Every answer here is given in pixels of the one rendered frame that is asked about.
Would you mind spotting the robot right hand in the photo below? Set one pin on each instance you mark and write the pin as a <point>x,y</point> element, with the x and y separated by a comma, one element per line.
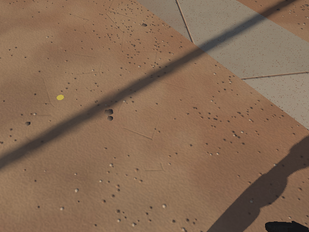
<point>283,226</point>

